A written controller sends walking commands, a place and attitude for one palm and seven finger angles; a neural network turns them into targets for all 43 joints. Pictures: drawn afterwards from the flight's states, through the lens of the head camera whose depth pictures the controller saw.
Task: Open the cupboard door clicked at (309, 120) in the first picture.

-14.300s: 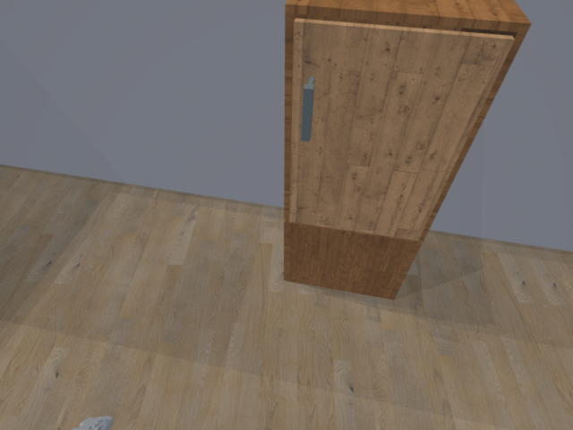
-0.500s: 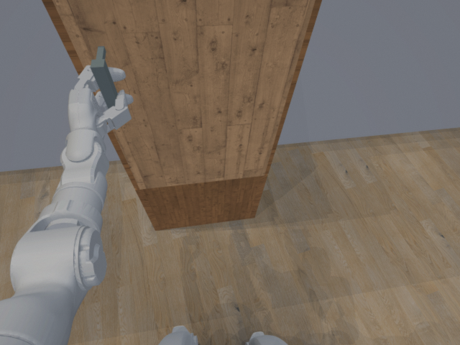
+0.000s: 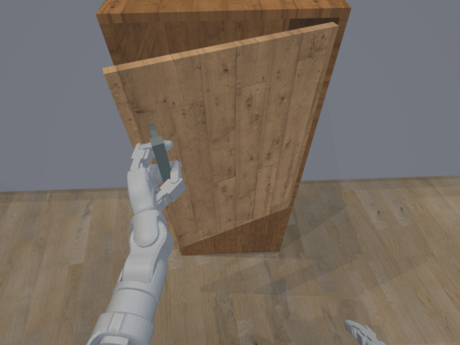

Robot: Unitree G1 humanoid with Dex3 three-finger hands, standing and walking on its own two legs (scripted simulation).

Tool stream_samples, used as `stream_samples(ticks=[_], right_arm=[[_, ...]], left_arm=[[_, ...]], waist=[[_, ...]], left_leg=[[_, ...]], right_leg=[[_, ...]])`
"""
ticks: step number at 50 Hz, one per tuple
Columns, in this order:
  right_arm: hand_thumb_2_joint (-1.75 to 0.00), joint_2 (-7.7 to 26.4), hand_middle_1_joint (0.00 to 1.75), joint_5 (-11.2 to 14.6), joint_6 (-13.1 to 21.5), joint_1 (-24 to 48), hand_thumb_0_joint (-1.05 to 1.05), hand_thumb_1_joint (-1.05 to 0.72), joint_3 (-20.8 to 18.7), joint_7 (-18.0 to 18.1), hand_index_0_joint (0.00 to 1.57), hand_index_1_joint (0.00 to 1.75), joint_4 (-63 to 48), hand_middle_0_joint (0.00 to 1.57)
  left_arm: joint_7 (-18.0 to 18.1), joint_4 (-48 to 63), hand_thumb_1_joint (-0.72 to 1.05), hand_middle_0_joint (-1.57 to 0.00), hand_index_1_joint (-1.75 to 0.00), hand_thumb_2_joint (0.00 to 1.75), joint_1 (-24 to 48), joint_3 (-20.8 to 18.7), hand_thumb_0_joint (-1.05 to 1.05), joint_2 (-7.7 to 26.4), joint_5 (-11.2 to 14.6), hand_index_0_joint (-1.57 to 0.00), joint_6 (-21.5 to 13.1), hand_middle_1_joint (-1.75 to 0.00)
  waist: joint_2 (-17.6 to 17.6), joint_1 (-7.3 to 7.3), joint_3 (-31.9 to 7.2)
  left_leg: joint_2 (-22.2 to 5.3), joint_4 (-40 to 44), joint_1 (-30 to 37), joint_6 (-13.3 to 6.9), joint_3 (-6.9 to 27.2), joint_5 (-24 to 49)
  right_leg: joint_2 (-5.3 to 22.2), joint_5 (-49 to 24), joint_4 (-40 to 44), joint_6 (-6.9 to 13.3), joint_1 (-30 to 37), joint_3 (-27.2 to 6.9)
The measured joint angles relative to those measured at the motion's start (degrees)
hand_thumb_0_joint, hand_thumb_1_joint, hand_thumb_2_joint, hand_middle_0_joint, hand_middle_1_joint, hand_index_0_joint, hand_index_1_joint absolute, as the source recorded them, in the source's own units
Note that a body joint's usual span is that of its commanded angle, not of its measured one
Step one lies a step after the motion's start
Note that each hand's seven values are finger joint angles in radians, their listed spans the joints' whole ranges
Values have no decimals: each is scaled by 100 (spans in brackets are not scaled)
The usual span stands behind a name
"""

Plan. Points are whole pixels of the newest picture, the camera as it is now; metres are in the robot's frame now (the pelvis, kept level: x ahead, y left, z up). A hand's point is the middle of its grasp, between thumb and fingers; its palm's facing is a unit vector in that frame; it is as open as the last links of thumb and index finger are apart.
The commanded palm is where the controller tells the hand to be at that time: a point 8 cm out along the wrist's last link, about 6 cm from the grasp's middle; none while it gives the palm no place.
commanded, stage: pull the door open along its arc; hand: left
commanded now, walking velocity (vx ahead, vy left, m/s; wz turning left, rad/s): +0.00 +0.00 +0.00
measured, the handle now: (161, 159) +0.43 +0.14 +0.09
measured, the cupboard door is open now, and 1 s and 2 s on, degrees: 20 39 44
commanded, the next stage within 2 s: open thumb and fingers to let go in 0.48 s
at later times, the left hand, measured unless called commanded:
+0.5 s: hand (231, 233) +0.27 +0.01 +0.09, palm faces +0.27 -0.96 -0.04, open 5.9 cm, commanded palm +0.22 +0.05 +0.09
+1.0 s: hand (221, 225) +0.29 +0.02 +0.09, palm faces +0.39 -0.92 -0.03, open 10.7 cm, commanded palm +0.24 +0.05 +0.09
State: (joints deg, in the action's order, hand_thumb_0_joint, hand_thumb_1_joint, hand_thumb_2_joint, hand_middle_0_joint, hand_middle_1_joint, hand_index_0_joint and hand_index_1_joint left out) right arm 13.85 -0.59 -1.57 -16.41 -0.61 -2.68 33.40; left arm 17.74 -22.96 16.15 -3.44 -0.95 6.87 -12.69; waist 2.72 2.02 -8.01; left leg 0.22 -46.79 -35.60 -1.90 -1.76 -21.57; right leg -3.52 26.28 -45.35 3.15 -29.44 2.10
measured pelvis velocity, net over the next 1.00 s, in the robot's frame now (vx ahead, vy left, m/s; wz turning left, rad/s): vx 0.00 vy -0.06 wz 0.08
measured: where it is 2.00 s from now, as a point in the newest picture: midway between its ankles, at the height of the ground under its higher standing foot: outside the picture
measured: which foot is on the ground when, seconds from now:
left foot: down 0.00-1.00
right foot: down 0.00-1.00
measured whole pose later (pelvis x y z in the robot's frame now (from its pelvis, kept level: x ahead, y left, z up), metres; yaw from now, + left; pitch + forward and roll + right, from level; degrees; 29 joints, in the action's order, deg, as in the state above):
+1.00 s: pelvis +0.00 -0.06 +0.00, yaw +5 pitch +5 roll +2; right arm 11.8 -2.1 -3.1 -10.0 0.4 -0.8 32.6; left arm 33.1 -0.5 -4.3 15.2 -5.0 -1.0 -0.6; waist 3.1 0.6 -5.7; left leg 1.3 -43.4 -29.3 1.8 3.2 -19.4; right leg -3.2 27.5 -44.8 7.0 -23.1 6.8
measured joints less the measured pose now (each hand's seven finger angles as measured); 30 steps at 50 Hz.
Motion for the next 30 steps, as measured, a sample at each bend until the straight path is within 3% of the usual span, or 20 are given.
stream_samples(ticks=[5,9,15,23,30], right_arm=[[-90,-134,30,-204,-78,548,1,-91,14,-58,20,30,-54,20],[-90,-290,30,-267,-195,830,1,-91,50,-24,20,30,-91,20],[-90,-438,30,-202,-298,846,1,-91,150,25,20,30,-156,20],[-90,-384,30,-154,-299,678,1,-91,225,5,20,30,-88,20],[-90,-279,30,-159,-276,635,2,-91,243,94,20,30,31,20]], left_arm=[[1457,467,70,-33,-131,80,-186,598,1,-650,-666,-35,516,-133],[1956,637,73,-33,-132,82,-296,1048,1,-740,-1011,-34,916,-132],[1873,1142,72,-32,-133,79,-848,1543,1,-645,-935,-34,1149,-132],[1563,2091,70,-33,-134,75,-1845,2202,0,-353,-761,-37,1397,-132],[1467,2345,68,-34,-135,76,-2140,2216,0,-279,-646,-39,1543,-132]], waist=[[2,-123,-26],[-3,-172,-14],[-4,-192,76],[114,-64,188],[130,23,224]], left_leg=[[73,-150,-52,42,133,-4],[107,-180,-14,95,233,25],[97,1,272,190,330,125],[51,216,664,291,378,193],[20,355,892,312,436,228]], right_leg=[[62,101,-203,42,-20,151],[87,134,-270,94,34,257],[62,70,-111,179,326,344],[5,19,83,274,706,374],[-44,-5,231,348,942,416]])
